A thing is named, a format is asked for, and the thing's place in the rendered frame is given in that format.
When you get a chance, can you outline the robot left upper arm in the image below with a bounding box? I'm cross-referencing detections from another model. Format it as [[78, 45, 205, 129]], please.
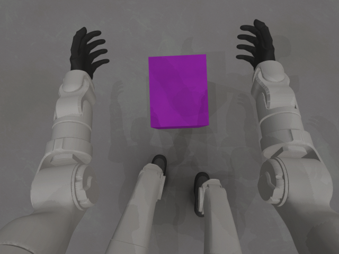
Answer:
[[0, 162, 100, 254]]

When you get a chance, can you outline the right robot forearm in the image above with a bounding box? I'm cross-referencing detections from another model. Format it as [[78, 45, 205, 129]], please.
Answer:
[[251, 60, 333, 198]]

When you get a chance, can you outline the robot right hand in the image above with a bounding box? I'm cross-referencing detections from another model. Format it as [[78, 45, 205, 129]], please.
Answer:
[[236, 19, 275, 70]]

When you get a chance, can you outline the left robot forearm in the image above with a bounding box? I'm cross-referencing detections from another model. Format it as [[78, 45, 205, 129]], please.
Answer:
[[30, 70, 96, 206]]

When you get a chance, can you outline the left robot shin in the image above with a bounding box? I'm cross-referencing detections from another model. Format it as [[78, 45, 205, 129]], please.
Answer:
[[138, 164, 163, 177]]

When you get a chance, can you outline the right robot foot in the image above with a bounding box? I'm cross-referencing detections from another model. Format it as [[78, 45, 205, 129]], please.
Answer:
[[194, 172, 210, 217]]

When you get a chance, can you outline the robot right upper arm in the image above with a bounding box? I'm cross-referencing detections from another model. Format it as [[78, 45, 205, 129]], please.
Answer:
[[257, 157, 339, 254]]

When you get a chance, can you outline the robot left hand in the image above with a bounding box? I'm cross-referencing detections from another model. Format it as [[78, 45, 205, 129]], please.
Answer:
[[70, 27, 109, 79]]

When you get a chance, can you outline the carton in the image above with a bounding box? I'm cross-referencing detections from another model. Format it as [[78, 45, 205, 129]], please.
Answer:
[[148, 54, 209, 129]]

